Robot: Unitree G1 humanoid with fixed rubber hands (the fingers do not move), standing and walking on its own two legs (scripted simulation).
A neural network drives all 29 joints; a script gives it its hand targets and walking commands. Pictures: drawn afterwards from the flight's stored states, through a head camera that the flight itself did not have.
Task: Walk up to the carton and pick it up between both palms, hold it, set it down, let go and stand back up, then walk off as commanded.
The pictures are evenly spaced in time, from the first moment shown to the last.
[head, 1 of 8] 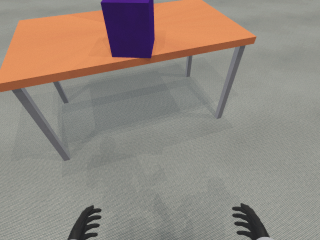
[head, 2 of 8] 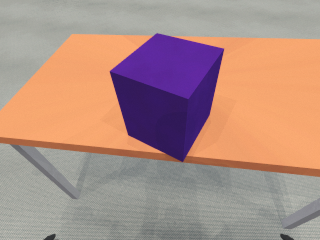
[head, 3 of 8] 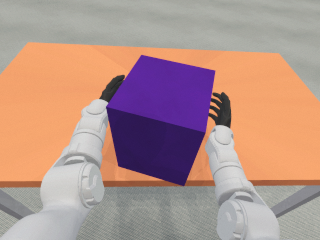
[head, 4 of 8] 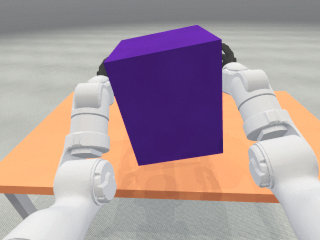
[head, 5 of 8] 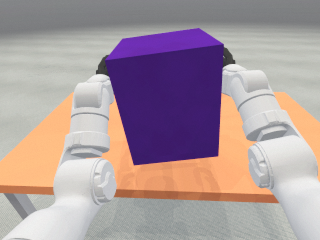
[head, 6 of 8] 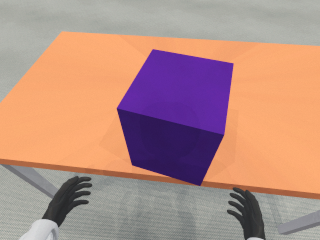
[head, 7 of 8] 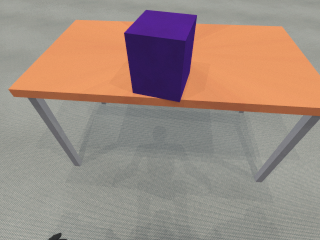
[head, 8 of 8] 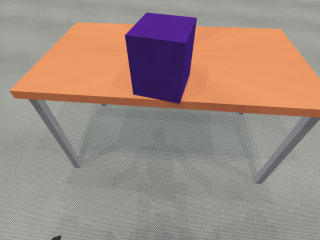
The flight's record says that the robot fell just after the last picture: no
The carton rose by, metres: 0.21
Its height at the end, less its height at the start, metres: +0.00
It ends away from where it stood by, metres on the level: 0.01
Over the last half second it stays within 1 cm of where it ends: yes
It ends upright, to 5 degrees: yes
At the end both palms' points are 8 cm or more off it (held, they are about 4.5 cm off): yes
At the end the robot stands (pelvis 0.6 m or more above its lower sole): yes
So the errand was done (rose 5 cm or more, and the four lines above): yes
